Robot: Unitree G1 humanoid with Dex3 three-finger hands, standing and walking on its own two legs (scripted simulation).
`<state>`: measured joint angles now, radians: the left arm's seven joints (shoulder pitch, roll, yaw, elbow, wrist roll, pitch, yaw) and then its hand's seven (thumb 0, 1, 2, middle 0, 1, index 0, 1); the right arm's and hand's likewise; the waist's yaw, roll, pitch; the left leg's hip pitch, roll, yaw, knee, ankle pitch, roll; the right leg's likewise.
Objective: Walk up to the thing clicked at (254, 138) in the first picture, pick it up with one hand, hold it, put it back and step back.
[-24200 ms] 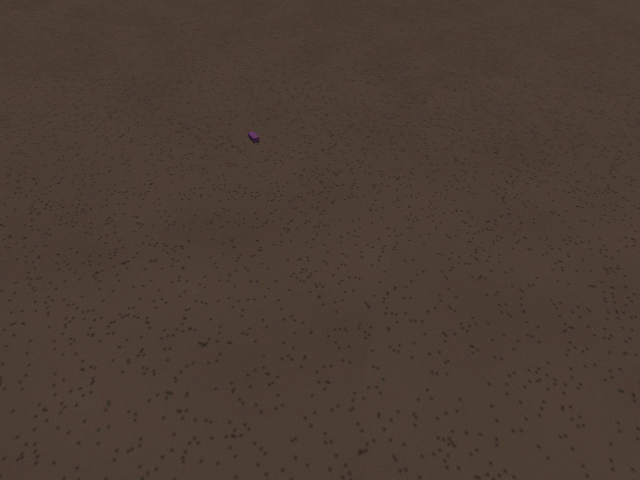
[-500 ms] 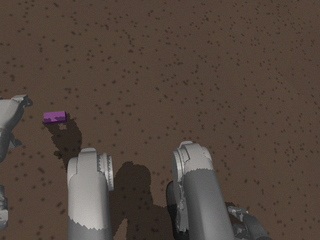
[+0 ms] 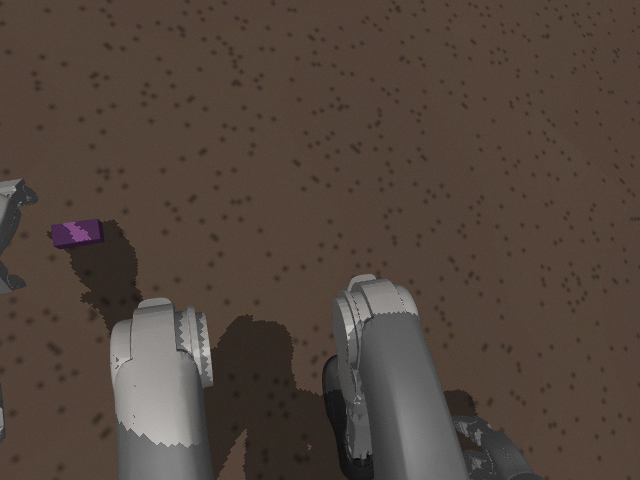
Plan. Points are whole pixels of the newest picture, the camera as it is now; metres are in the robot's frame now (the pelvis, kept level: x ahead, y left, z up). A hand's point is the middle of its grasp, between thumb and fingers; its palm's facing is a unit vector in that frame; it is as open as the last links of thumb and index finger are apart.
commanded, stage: rise first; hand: left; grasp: from above
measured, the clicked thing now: (78, 233) +0.45 +0.30 -0.31
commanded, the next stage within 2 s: approach in 0.02 s
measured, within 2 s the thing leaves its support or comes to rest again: neither
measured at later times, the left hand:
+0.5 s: hand (66, 211) +0.45 +0.29 -0.20, palm faces -0.37 -0.09 -0.92, open 12.6 cm
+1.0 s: hand (25, 248) +0.40 +0.33 -0.20, palm faces -0.51 -0.13 -0.85, open 13.2 cm
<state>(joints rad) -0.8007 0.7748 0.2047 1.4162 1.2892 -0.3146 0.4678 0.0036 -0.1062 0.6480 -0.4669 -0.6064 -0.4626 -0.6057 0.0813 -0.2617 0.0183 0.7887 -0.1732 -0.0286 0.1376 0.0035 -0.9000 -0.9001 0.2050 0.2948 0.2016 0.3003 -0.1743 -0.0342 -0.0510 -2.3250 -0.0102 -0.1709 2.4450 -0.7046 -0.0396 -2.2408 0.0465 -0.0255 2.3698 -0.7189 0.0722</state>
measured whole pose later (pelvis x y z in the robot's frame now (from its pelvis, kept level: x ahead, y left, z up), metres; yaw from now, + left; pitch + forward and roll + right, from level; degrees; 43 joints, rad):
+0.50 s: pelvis +0.00 +0.00 -0.01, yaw -2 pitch +33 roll -9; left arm -0.96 0.78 0.13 1.56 1.35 -0.26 0.58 0.00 -0.26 0.77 -0.31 -0.79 -0.32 -0.78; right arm 0.08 -0.27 0.07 0.78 -0.20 -0.07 0.15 0.00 -0.90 -0.89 0.21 0.29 0.20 0.30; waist -0.27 -0.06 -0.02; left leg -2.36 -0.01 -0.20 2.49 -0.70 -0.04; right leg -2.28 0.06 -0.04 2.39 -0.70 0.07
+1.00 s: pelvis +0.00 +0.00 +0.00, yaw -2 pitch +31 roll -10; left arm -0.81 0.81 0.12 1.35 1.19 -0.32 0.35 0.00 -0.36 0.84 -0.26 -0.85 -0.25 -0.84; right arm 0.12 -0.29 0.09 0.74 -0.17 -0.04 0.17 0.00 -0.90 -0.90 0.21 0.30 0.20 0.30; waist -0.19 -0.04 0.04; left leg -2.33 -0.02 -0.20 2.47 -0.70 -0.04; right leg -2.22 0.05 -0.06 2.37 -0.71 0.07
